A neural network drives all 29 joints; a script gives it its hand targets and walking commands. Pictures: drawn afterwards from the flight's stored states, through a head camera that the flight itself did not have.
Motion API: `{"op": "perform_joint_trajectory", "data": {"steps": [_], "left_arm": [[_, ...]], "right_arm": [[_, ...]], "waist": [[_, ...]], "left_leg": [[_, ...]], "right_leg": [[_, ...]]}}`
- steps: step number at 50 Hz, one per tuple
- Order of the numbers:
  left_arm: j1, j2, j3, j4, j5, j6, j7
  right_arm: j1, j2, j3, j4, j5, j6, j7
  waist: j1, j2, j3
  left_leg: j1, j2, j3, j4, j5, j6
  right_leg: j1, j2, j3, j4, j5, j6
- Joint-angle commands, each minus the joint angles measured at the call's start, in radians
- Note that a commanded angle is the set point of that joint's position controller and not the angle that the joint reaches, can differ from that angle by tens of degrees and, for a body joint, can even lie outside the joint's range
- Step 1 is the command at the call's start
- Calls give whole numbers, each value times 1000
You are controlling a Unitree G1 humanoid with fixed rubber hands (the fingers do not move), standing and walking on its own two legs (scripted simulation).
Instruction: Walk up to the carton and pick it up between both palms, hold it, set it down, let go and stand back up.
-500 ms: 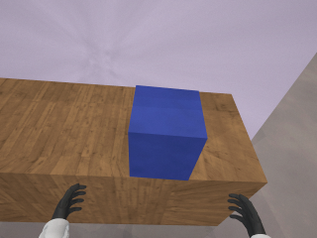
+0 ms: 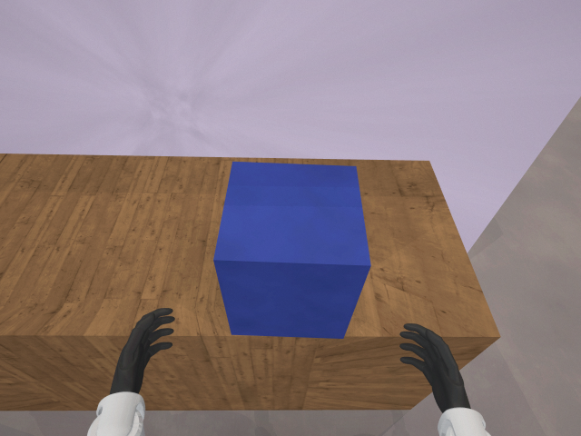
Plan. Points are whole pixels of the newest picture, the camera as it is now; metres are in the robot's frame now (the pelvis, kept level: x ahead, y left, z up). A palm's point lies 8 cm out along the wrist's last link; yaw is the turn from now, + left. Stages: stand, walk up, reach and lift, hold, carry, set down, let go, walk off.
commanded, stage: reach and lift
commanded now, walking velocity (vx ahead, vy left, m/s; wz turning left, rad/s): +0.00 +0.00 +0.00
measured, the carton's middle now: (290, 254) +0.41 +0.01 -0.05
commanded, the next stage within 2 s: none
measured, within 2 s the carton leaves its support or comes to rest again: neither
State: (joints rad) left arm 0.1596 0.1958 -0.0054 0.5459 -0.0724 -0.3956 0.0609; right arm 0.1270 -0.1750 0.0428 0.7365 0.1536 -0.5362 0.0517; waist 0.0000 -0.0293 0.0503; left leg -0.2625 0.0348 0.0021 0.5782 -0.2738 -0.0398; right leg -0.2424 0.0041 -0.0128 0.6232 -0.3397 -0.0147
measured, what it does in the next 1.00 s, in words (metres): stands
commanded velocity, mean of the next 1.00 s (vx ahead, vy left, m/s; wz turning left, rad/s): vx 0.00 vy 0.00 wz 0.00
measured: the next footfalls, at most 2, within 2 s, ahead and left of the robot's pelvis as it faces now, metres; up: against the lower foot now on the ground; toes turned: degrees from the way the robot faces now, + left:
none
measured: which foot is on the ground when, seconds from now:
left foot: down 0.00-1.00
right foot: down 0.00-1.00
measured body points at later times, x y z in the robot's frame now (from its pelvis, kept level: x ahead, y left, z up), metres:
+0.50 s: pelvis +0.01 +0.00 +0.00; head +0.02 +0.01 +0.45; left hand +0.27 +0.21 -0.01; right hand +0.27 -0.21 -0.01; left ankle +0.02 +0.15 -0.73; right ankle +0.00 -0.10 -0.73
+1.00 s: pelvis -0.02 +0.00 +0.00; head -0.02 +0.01 +0.45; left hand +0.36 +0.20 +0.09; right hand +0.34 -0.19 +0.07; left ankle +0.02 +0.15 -0.73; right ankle +0.00 -0.10 -0.73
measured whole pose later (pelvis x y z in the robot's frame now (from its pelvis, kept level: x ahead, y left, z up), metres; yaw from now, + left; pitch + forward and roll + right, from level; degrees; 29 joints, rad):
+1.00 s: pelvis -0.02 +0.00 +0.00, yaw +0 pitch -3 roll +1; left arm -0.49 0.23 -0.01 0.63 -0.10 0.07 0.08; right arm -0.42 -0.25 0.03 0.69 0.21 -0.07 0.02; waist 0.00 -0.04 0.05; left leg -0.26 0.03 0.00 0.54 -0.23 -0.04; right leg -0.24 0.00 -0.01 0.58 -0.29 -0.02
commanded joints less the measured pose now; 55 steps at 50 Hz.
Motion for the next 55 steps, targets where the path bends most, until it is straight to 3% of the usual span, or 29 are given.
{"op": "perform_joint_trajectory", "data": {"steps": [1,4,6,10,11,12,13,14,17,20,22,23,25,26,29,31,35,36,37,39,40,41,42,43,44,48,49,51,55], "left_arm": [[-110,128,-15,-119,-119,-90,-26],[-173,140,-15,-131,-137,-73,-13],[-154,139,-19,-133,-146,-64,-12],[-204,102,-58,-166,-137,-46,18],[-263,103,-46,-134,-140,-25,18],[-251,132,-25,-130,-135,-16,17],[-223,109,-31,-129,-145,-4,18],[-252,124,-29,-120,-143,14,19],[-289,113,-30,-146,-140,41,18],[-282,113,-11,-205,-116,57,30],[-359,111,-28,-206,-129,82,19],[-411,139,-17,-185,-150,99,14],[-407,149,17,-186,-137,124,16],[-514,146,-14,-207,-131,135,25],[-498,123,-17,-303,-131,165,41],[-549,137,9,-204,-136,211,25],[-634,170,64,-253,-110,282,22],[-720,155,32,-231,-127,301,24],[-685,150,37,-287,-131,308,32],[-788,138,42,-226,-136,333,33],[-784,176,79,-168,-126,353,30],[-890,182,64,-130,-135,362,30],[-907,179,64,-122,-135,379,32],[-955,169,55,-84,-145,388,35],[-897,172,53,-95,-152,399,37],[-1032,163,56,134,-127,466,41],[-1063,149,26,115,-143,474,43],[-1063,170,58,164,-131,482,41],[-1195,185,38,171,-149,460,40]], "right_arm": [[-133,-102,17,-253,120,-96,-30],[-179,-90,-14,-241,112,-65,-32],[-170,-97,-7,-285,107,-58,-41],[-231,-127,-15,-242,136,-35,-10],[-281,-133,-30,-241,105,-10,-20],[-252,-123,-12,-219,122,3,-17],[-260,-117,-7,-236,118,14,-22],[-279,-142,-38,-235,112,25,-26],[-316,-134,-4,-260,135,46,-27],[-309,-162,-6,-302,141,52,-33],[-366,-143,-1,-292,134,82,-35],[-418,-183,-16,-295,139,104,-35],[-451,-180,-7,-328,147,121,-37],[-495,-185,-49,-288,126,141,-36],[-460,-176,-36,-385,149,159,-30],[-520,-178,-23,-346,144,195,-43],[-586,-205,-45,-345,171,257,-52],[-674,-229,-68,-344,149,276,-52],[-649,-215,-52,-385,154,277,-59],[-724,-226,-72,-358,147,304,-48],[-743,-222,-61,-334,138,332,-55],[-812,-231,-97,-324,108,354,-57],[-841,-224,-97,-275,114,373,-58],[-879,-212,-128,-278,80,393,-67],[-829,-184,-78,-282,116,396,-58],[-950,-227,-99,-96,107,472,-47],[-987,-219,-92,-72,106,475,-54],[-993,-242,-87,-48,118,488,-57],[-1136,-256,-79,-16,124,490,-72]], "waist": [[26,-21,-199],[31,-4,-180],[17,-28,-204],[25,69,-213],[17,25,-201],[26,42,-179],[39,22,-211],[16,-7,-237],[46,20,-266],[22,4,-325],[18,22,-319],[7,-18,-325],[52,-15,-312],[7,14,-319],[24,59,-442],[16,-28,-358],[30,48,-406],[15,42,-406],[18,27,-457],[12,14,-454],[31,-12,-400],[2,-11,-430],[24,21,-398],[-12,-2,-399],[26,3,-390],[27,30,-349],[8,43,-361],[29,8,-339],[12,13,-447]], "left_leg": [[187,-63,17,-117,224,12],[168,-57,40,-137,135,12],[170,-67,43,-142,178,17],[182,-52,37,-129,200,-5],[144,-50,43,-149,127,7],[137,-54,47,-145,130,10],[160,-52,42,-150,164,6],[181,-54,43,-149,170,11],[176,-65,43,-150,263,-1],[179,-60,38,-124,304,-5],[175,-59,41,-141,291,3],[147,-65,39,-151,268,12],[139,-77,55,-159,272,12],[159,-66,35,-170,242,4],[202,-65,45,-128,321,-6],[173,-60,31,-161,273,18],[195,-63,39,-161,336,13],[199,-54,27,-180,265,7],[197,-59,33,-169,339,5],[193,-52,33,-183,255,26],[140,-52,39,-189,219,37],[119,-50,37,-194,131,43],[105,-48,38,-206,100,45],[77,-39,34,-213,50,50],[106,-46,38,-205,102,54],[69,-32,29,-217,-33,55],[66,-31,30,-209,-21,47],[63,-30,28,-218,22,51],[80,-31,28,-182,99,43]], "right_leg": [[20,-16,75,-207,317,39],[-42,-13,73,-230,161,36],[2,-26,79,-221,307,52],[-48,2,60,-211,186,14],[-48,-6,59,-230,155,18],[-37,-9,64,-226,156,27],[-8,1,64,-229,187,25],[-42,-2,64,-233,212,28],[-19,-1,67,-228,295,27],[45,9,60,-200,383,36],[38,5,52,-211,392,34],[46,0,68,-217,388,40],[60,-4,63,-206,415,48],[29,1,56,-224,322,33],[50,9,42,-201,422,37],[61,6,57,-227,400,37],[69,8,42,-229,452,45],[32,11,34,-248,371,36],[64,15,38,-239,454,38],[18,15,23,-246,362,34],[54,7,38,-249,365,52],[20,8,37,-256,225,40],[10,7,34,-263,197,39],[-23,4,36,-276,146,33],[-9,3,33,-264,173,37],[-95,13,31,-281,16,24],[-115,13,18,-276,30,24],[-75,12,31,-285,92,26],[-78,19,22,-256,209,33]]}}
